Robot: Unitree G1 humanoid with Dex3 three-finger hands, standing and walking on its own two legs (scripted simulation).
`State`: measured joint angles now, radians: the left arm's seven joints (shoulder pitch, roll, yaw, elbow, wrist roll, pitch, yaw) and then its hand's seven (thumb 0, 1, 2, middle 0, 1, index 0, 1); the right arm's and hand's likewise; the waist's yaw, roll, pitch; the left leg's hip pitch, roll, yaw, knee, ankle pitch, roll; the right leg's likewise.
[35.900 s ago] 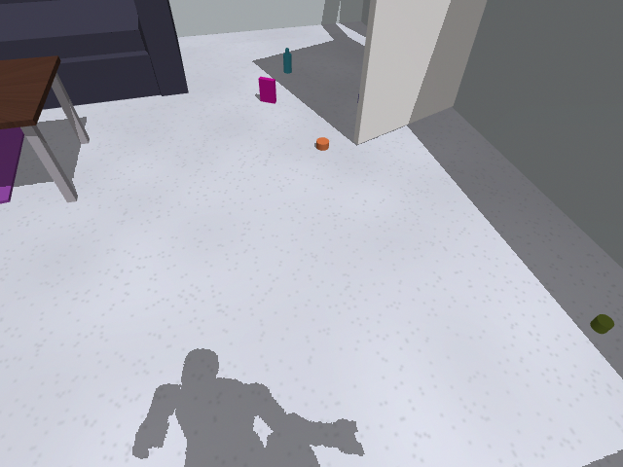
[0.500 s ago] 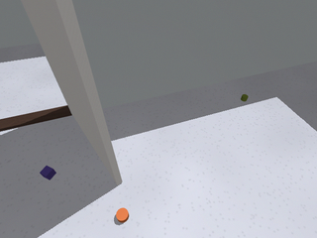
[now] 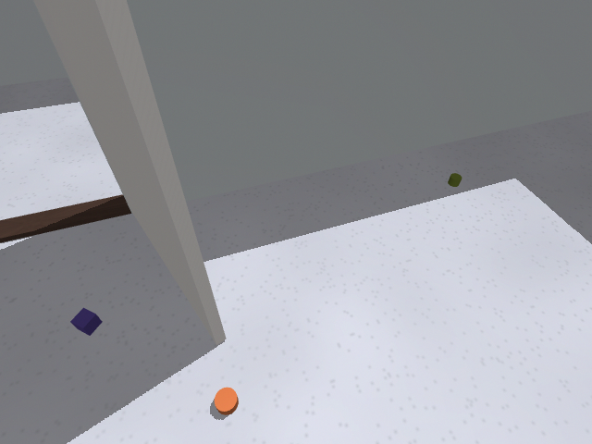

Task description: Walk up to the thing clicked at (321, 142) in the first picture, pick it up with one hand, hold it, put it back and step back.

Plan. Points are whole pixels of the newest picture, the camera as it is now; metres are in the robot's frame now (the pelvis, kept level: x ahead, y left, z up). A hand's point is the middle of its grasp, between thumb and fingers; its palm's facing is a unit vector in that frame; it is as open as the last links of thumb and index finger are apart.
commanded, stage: stand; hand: left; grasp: from above
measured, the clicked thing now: (226, 401) +0.40 +0.21 -0.76
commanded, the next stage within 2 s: step back in 0.40 s
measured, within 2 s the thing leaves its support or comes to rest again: neither
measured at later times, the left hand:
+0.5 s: hand out of the picture +0.07 +0.25 -0.16, palm faces +0.01 -0.94 -0.35, open 7.4 cm
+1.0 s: hand out of the picture -0.01 +0.29 -0.18, palm faces -0.09 -0.92 -0.38, open 7.4 cm
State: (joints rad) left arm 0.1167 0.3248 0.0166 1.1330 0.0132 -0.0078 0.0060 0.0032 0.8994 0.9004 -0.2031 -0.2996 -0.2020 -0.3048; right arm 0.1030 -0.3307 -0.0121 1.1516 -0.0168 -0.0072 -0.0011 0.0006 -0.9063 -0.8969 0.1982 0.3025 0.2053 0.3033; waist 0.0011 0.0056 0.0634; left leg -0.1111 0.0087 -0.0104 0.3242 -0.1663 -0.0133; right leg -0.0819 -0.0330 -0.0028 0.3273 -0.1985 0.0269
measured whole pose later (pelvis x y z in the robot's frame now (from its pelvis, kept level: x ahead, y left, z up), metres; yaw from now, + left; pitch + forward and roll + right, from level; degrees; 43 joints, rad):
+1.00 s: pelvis -0.13 +0.03 -0.02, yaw -5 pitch -3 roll -1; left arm 0.13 0.40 0.08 0.91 0.01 0.06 0.01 0.00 0.90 0.90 -0.20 -0.30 -0.20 -0.30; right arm 0.10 -0.36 -0.04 0.86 -0.03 0.02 0.00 0.00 -0.90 -0.90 0.20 0.30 0.21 0.30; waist 0.00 -0.02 0.20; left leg -0.38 0.02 0.05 0.59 -0.17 0.04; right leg -0.31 0.04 0.10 0.91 -0.52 0.02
